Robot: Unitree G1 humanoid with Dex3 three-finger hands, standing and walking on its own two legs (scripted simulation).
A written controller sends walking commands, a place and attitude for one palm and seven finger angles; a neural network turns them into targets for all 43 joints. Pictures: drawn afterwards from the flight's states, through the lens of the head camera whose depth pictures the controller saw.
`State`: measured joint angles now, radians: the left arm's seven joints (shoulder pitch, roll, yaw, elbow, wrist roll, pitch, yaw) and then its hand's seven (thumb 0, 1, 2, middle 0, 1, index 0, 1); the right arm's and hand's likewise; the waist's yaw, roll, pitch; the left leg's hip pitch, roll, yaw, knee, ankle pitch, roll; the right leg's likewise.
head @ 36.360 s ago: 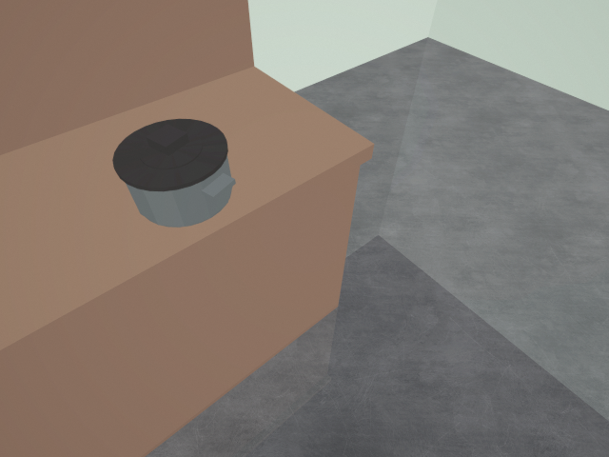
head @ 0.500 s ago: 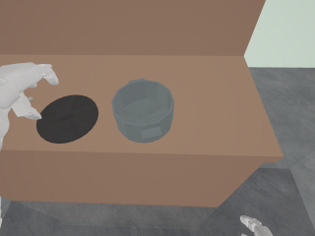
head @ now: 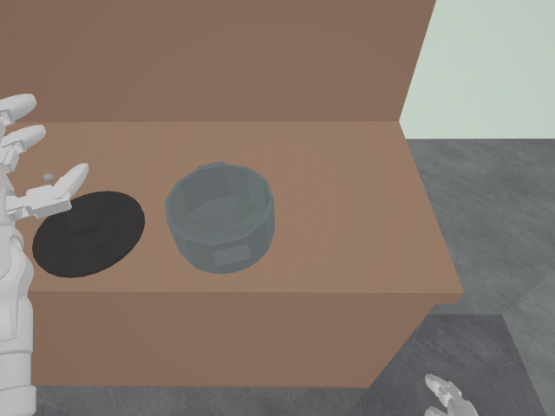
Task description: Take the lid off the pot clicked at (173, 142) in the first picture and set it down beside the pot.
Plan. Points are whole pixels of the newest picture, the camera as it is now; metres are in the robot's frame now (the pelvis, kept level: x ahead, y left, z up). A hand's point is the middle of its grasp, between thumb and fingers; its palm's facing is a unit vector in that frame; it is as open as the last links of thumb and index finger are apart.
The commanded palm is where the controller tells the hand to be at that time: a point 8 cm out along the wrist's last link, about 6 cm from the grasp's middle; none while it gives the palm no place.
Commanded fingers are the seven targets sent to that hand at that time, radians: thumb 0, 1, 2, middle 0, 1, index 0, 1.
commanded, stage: draw the hand back to the body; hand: left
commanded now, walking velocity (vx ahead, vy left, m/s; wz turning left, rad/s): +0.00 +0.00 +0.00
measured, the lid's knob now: (84, 221) +0.40 +0.37 +0.02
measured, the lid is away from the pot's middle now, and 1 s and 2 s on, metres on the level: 0.24 0.24 0.24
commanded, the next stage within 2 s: step back with the hand held close in 1.30 s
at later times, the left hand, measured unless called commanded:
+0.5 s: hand (40, 240) +0.24 +0.26 +0.20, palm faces +0.50 -0.82 -0.26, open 7.9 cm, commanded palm +0.19 +0.29 +0.21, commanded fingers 0.00 0.90 0.90 -0.20 -0.30 -0.20 -0.30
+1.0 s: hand (30, 309) +0.18 +0.24 +0.19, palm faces +0.43 -0.84 -0.34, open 7.4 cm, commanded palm +0.12 +0.28 +0.20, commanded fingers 0.00 0.90 0.90 -0.20 -0.30 -0.20 -0.30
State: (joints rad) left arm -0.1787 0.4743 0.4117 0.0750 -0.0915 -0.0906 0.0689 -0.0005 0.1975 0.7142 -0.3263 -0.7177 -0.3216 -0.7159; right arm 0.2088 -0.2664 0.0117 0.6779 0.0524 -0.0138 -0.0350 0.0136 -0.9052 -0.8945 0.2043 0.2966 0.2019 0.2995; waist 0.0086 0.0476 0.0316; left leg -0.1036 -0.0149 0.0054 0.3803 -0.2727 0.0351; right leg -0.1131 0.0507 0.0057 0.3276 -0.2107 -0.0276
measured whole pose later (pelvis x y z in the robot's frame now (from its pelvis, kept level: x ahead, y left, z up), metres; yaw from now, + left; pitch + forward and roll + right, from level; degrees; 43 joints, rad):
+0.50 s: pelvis -0.02 -0.03 +0.00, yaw +0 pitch -3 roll -1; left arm 0.05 0.39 0.39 -0.11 -0.13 -0.10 0.09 0.01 0.76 0.86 -0.23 -0.38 -0.23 -0.38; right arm 0.13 -0.23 0.03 0.67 0.05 -0.05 -0.06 0.01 -0.91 -0.89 0.20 0.30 0.20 0.30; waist 0.05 0.07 0.03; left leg -0.08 0.01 -0.01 0.40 -0.25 0.00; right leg -0.09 0.08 -0.01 0.35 -0.19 -0.06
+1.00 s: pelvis -0.03 -0.01 +0.00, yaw +0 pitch -4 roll -1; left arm 0.37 0.36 0.34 -0.41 -0.12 -0.15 0.09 0.01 0.89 0.90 -0.21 -0.30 -0.21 -0.30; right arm 0.17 -0.23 0.02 0.66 0.03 -0.09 -0.05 0.02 -0.91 -0.89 0.20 0.30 0.20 0.30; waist 0.05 0.07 0.03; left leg -0.07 0.00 0.00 0.40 -0.25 0.02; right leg -0.08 0.06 -0.01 0.33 -0.18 -0.04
